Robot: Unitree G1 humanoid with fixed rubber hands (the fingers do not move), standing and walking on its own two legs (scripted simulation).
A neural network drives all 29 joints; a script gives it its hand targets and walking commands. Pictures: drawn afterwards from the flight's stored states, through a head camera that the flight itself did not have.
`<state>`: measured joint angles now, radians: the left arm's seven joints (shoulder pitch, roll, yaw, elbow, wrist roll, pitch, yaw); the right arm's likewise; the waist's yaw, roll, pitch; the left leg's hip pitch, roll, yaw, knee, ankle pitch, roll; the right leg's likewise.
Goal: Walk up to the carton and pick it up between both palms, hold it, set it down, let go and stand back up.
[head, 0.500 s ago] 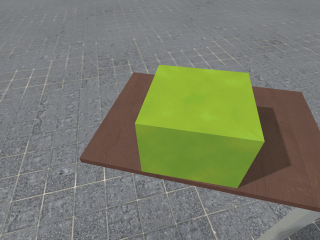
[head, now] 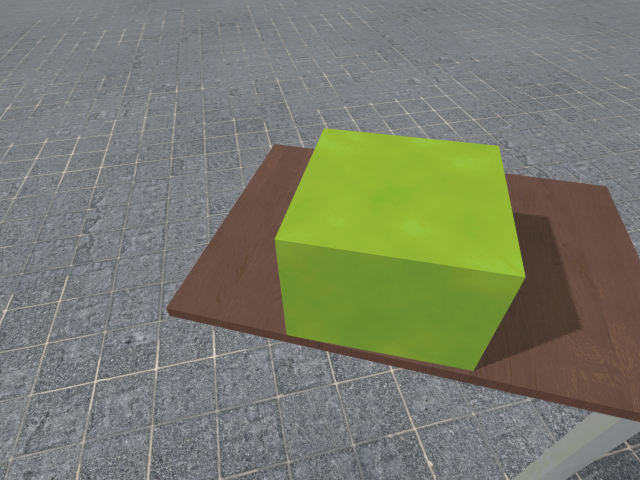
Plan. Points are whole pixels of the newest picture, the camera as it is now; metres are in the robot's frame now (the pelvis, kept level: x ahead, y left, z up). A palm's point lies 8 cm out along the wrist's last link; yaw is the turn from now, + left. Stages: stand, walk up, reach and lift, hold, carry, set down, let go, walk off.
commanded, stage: stand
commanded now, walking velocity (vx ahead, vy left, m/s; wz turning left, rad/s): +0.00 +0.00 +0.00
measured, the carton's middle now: (393, 240) +0.49 -0.07 +0.04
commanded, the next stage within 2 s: none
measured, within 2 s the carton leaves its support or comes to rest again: neither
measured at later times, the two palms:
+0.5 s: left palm out of the picture -0.05 +0.19 -0.15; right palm out of the picture -0.03 -0.22 -0.15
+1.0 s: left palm out of the picture -0.04 +0.18 -0.15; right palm out of the picture -0.02 -0.23 -0.15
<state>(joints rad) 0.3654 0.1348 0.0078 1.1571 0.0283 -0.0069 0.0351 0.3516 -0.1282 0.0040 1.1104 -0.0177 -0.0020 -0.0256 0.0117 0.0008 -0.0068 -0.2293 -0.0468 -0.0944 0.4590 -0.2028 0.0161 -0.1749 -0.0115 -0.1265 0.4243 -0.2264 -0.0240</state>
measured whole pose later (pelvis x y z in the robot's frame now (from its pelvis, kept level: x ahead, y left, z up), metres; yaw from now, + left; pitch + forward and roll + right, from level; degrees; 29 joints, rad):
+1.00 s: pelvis +0.01 -0.03 +0.00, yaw +2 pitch -1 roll -1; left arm 0.33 0.13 0.01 1.17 0.02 0.00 0.04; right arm 0.33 -0.09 0.01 1.14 -0.02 0.00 -0.04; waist 0.01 0.01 0.01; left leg -0.24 -0.01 -0.14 0.47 -0.22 -0.03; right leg -0.17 0.03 -0.16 0.43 -0.25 -0.07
